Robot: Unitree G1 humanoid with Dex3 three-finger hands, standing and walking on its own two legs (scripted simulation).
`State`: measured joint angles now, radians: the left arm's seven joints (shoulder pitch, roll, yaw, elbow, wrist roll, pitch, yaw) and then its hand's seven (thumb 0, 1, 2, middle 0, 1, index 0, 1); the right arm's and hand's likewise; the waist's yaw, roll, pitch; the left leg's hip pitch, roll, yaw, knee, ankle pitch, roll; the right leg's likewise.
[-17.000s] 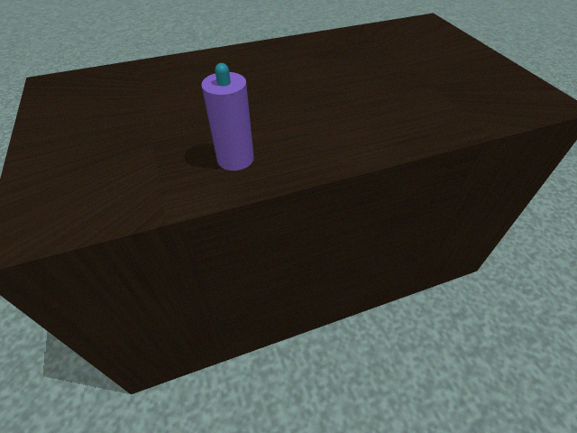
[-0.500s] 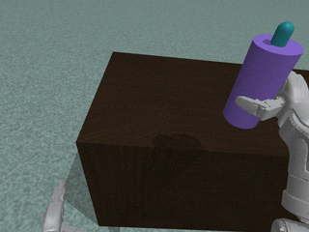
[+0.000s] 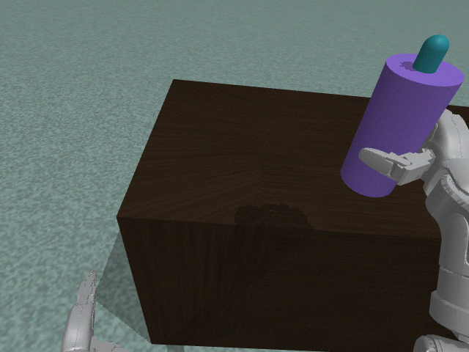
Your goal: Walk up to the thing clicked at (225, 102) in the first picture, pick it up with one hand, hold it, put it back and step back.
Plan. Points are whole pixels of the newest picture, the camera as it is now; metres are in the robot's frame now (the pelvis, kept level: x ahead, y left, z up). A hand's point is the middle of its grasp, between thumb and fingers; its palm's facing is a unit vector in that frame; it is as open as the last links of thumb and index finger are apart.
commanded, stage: hold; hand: right
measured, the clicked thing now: (396, 121) +0.33 -0.16 +0.30
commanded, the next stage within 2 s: crouch in 1.36 s
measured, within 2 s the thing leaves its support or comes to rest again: neither
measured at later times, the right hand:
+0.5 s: hand (390, 145) +0.33 -0.17 +0.26, palm faces +0.15 +0.99 -0.06, open 11.2 cm
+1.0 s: hand (388, 143) +0.33 -0.17 +0.27, palm faces +0.14 +0.99 -0.06, open 11.2 cm
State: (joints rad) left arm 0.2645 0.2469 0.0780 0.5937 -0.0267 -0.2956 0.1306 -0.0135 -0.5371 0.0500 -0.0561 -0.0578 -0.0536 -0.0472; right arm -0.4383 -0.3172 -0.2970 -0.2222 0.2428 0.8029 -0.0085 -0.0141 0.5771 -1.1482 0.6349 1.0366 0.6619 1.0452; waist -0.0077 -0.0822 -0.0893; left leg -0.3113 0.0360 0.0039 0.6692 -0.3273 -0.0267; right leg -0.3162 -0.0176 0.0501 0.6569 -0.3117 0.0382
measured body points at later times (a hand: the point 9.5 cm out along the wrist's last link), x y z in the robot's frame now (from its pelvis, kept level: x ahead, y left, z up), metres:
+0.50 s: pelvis -0.01 +0.00 +0.00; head -0.05 +0.03 +0.45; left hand +0.17 +0.26 -0.06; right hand +0.32 -0.23 +0.27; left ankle +0.02 +0.13 -0.72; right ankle +0.03 -0.15 -0.72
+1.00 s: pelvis -0.01 +0.00 +0.00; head -0.05 +0.03 +0.45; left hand +0.17 +0.27 -0.06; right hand +0.32 -0.22 +0.27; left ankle +0.02 +0.13 -0.72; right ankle +0.03 -0.15 -0.72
